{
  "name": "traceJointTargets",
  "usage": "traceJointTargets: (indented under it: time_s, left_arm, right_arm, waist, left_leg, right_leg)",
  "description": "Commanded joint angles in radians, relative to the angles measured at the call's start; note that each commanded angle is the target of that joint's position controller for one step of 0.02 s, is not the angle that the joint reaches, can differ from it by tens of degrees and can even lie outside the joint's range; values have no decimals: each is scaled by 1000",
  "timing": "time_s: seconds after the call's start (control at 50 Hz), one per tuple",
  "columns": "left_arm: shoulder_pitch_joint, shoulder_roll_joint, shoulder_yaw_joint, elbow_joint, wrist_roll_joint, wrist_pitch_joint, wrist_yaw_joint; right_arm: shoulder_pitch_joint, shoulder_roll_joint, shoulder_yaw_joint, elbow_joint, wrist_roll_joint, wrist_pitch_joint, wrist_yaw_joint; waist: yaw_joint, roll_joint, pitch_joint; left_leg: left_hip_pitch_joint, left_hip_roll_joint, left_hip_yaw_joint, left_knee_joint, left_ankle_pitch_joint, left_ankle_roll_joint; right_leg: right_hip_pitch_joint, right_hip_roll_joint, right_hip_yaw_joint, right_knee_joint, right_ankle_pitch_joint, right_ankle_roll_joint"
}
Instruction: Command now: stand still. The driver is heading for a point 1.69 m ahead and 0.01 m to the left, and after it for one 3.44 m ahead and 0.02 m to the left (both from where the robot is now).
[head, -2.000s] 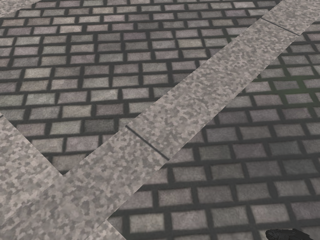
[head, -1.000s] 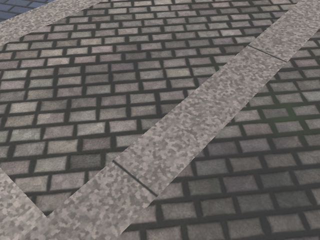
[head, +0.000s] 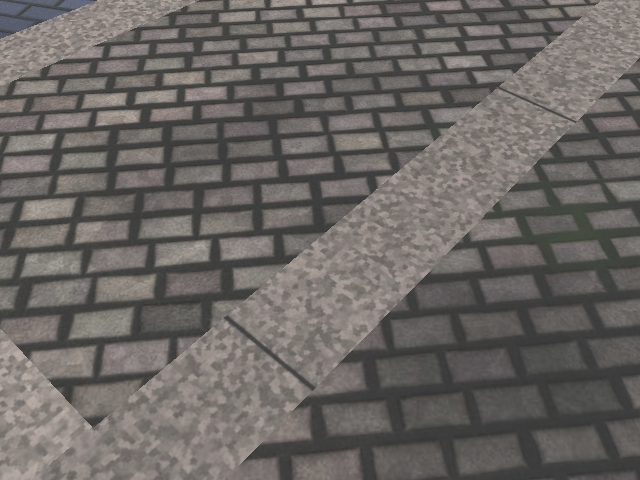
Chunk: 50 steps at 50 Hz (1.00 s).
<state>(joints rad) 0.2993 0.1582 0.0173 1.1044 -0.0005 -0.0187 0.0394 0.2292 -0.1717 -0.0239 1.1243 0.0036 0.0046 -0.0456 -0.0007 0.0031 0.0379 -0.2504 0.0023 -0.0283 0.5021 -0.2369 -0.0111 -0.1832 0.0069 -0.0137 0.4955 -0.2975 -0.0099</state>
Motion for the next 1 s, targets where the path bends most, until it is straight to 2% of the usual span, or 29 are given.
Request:
traceJointTargets:
  time_s: [0.02,0.46,0.48,0.5,0.52,0.54,0.56,0.58,0.6,0.62,0.64,0.66,0.68,0.7,0.72,0.74,0.76,0.78,0.8,0.82,0.84,0.86,0.88,0.9,0.94,0.96,0.98,1.0]
  left_arm:
    - [75,83,12,-12,0,-4,2]
    - [100,77,8,-15,-1,-5,2]
    - [139,83,13,1,-6,-2,4]
    - [151,123,27,-3,-19,1,7]
    - [189,159,39,-6,-29,-7,5]
    - [248,192,51,-4,-37,-23,4]
    - [201,236,67,-22,-39,-44,4]
    - [184,215,65,-39,-20,-62,2]
    - [134,184,56,-61,-13,-77,-3]
    - [91,166,52,-86,-20,-85,-10]
    - [73,166,52,-102,-35,-84,-13]
    - [69,183,56,-109,-42,-83,-12]
    - [60,202,59,-115,-42,-80,-13]
    - [78,211,68,-90,46,-65,-26]
    - [58,212,74,-93,50,-56,-29]
    - [41,214,78,-100,40,-52,-31]
    - [21,203,74,-110,40,-57,-33]
    - [-52,142,57,-143,46,-71,-40]
    - [-120,23,31,-227,34,-91,-49]
    - [-126,45,32,-262,30,-94,-67]
    - [-170,98,38,-278,34,-95,-82]
    - [-148,119,44,-261,43,-93,-94]
    - [-104,117,46,-245,53,-84,-100]
    - [-102,116,45,-244,58,-70,-108]
    - [-145,102,40,-261,47,-44,-113]
    - [-196,102,37,-273,46,-37,-108]
    - [-247,88,32,-302,41,-35,-110]
    - [-313,104,33,-328,41,-34,-110]
  right_arm:
    - [48,-87,-12,-18,0,-5,-3]
    - [76,-81,-10,-22,1,-6,-4]
    - [109,-74,-10,-6,5,-5,-5]
    - [118,-94,-20,-8,16,-6,-5]
    - [72,-102,-24,-37,18,-18,-1]
    - [-15,-85,-20,-85,29,-41,8]
    - [-88,-43,-7,-130,42,-68,21]
    - [-130,-81,-19,-148,34,-85,29]
    - [-115,-86,-25,-158,33,-100,36]
    - [-80,-87,-28,-156,33,-111,40]
    - [-64,-91,-30,-157,35,-120,42]
    - [-61,-88,-32,-155,34,-126,43]
    - [-47,-77,-32,-148,34,-130,45]
    - [-29,-60,-32,-171,-49,-90,84]
    - [30,-49,-38,-161,-48,-71,91]
    - [111,-52,-44,-139,-37,-63,86]
    - [249,-78,-57,-98,-33,-68,74]
    - [439,-148,-75,-58,-53,-87,59]
    - [496,-221,-70,-56,-65,-97,52]
    - [344,-228,-67,-84,-63,-88,45]
    - [199,-200,-61,-135,-49,-93,50]
    - [156,-178,-55,-151,-38,-102,58]
    - [140,-163,-49,-158,-32,-110,59]
    - [161,-131,-39,-147,-32,-118,54]
    - [228,-108,-32,-118,-31,-129,51]
    - [277,-87,-27,-104,-24,-130,55]
    - [290,-113,-30,-110,-25,-131,53]
    - [297,-108,-29,-111,-22,-136,51]
  waist:
    - [0,-3,19]
    - [1,-4,24]
    - [4,-18,-27]
    - [10,-47,11]
    - [37,-77,77]
    - [76,-138,129]
    - [72,-233,181]
    - [73,-174,176]
    - [39,-133,158]
    - [13,-119,110]
    - [5,-113,85]
    - [3,-129,61]
    - [-9,-150,57]
    - [-23,-161,47]
    - [-56,-145,66]
    - [-88,-97,62]
    - [-148,-12,24]
    - [-243,205,-36]
    - [-215,384,-56]
    - [-114,275,-2]
    - [-60,116,59]
    - [-34,35,34]
    - [-3,45,8]
    - [2,57,20]
    - [-1,62,67]
    - [-20,26,95]
    - [-24,61,88]
    - [-34,45,115]
  left_leg:
    - [38,15,-10,-69,124,34]
    - [38,15,-9,-64,133,31]
    - [48,-22,32,-33,-94,39]
    - [-23,-46,53,11,-377,54]
    - [-145,-33,44,68,-484,65]
    - [-294,-16,56,170,-419,63]
    - [-375,15,74,329,-188,66]
    - [-460,67,13,463,-196,76]
    - [-518,100,-19,533,-173,87]
    - [-508,118,-24,509,-149,92]
    - [-443,117,-1,393,-134,89]
    - [-320,94,42,286,-115,81]
    - [-193,58,92,214,-112,68]
    - [-80,-4,168,134,-175,57]
    - [40,-30,227,68,-92,46]
    - [171,-56,262,27,-44,40]
    - [345,-59,233,6,-78,42]
    - [487,133,-40,-110,-285,61]
    - [490,363,-590,-349,-667,123]
    - [383,445,-787,-435,-831,209]
    - [297,429,-661,-400,-720,209]
    - [230,355,-492,-385,-561,187]
    - [190,300,-381,-403,-467,167]
    - [158,260,-305,-428,-398,163]
    - [167,218,-210,-450,-262,168]
    - [176,183,-135,-446,-155,151]
    - [176,205,-158,-472,-147,181]
    - [178,202,-137,-493,-89,195]
  right_leg:
    - [-74,-27,25,-106,101,-19]
    - [-74,-27,25,-105,110,-20]
    - [-51,-11,15,-111,-124,-38]
    - [-79,-30,59,-125,-420,-74]
    - [-94,-109,181,-182,-630,-127]
    - [-43,-228,346,-295,-720,-189]
    - [-27,-376,534,-401,-657,-252]
    - [-4,-423,598,-423,-551,-271]
    - [35,-412,562,-401,-461,-247]
    - [57,-374,484,-382,-392,-211]
    - [48,-329,386,-385,-331,-172]
    - [-1,-274,293,-382,-281,-145]
    - [-77,-232,224,-371,-259,-135]
    - [-130,-186,171,-357,-325,-158]
    - [-204,-176,139,-305,-359,-169]
    - [-284,-166,121,-235,-371,-175]
    - [-371,-127,85,-53,-283,-169]
    - [-503,-37,-28,369,-139,-142]
    - [-738,74,49,678,-228,-132]
    - [-840,-9,129,819,-92,-149]
    - [-858,-97,95,840,50,-139]
    - [-768,-130,86,785,117,-116]
    - [-690,-143,71,738,129,-93]
    - [-663,-148,50,731,150,-71]
    - [-709,-143,14,713,204,-51]
    - [-725,-143,-8,687,220,-55]
    - [-737,-135,-21,622,245,-44]
    - [-744,-136,-28,557,266,-32]
